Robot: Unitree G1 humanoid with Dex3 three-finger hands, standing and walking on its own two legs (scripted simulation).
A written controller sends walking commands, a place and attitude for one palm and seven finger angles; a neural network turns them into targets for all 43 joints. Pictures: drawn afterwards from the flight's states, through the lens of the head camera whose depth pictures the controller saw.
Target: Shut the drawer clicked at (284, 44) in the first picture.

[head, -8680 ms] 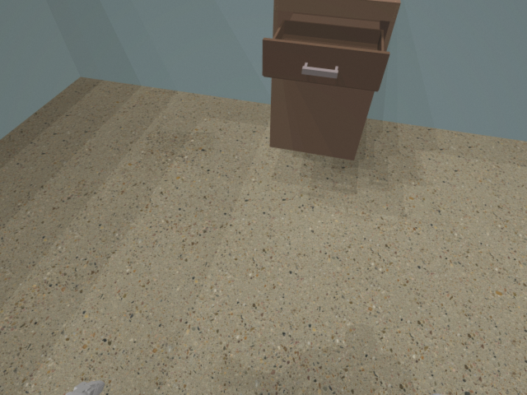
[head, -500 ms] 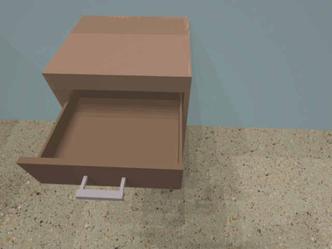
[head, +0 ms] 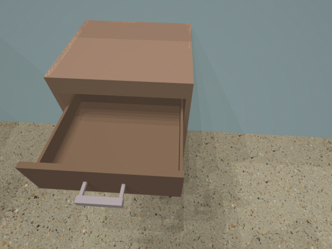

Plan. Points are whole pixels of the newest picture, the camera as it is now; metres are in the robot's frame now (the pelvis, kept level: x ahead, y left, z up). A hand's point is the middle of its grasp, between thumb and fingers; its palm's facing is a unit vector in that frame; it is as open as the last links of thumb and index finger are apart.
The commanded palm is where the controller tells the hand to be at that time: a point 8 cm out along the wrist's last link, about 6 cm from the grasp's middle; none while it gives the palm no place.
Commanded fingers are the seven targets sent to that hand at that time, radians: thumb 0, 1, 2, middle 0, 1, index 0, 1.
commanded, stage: look again from close up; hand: left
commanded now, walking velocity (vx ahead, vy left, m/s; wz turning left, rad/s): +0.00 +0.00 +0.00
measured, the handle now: (101, 194) +0.27 +0.20 -0.09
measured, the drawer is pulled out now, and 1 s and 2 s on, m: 0.30 0.28 0.28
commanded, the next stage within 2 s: raise the hand and make a fist in 0.46 s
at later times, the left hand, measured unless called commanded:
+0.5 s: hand out of the picture -0.01 +0.17 -0.17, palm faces +0.01 -0.98 -0.21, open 7.4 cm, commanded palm none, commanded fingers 0.00 0.90 0.90 -0.20 -0.30 -0.20 -0.30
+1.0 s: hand out of the picture +0.10 +0.14 -0.05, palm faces +0.04 -1.00 -0.04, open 5.9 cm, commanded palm +0.08 +0.21 -0.05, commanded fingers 0.00 0.90 0.90 -0.66 -0.80 -0.66 -0.80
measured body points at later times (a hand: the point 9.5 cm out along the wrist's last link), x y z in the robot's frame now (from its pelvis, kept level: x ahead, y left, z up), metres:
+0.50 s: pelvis +0.00 +0.00 +0.00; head +0.01 -0.01 +0.45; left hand +0.00 +0.22 -0.16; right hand -0.02 -0.22 -0.16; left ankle -0.07 +0.09 -0.74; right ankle -0.03 -0.12 -0.74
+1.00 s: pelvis -0.07 -0.04 -0.09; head -0.02 -0.03 +0.36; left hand +0.10 +0.20 -0.04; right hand +0.19 -0.27 -0.11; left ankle -0.06 +0.09 -0.74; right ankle -0.03 -0.12 -0.74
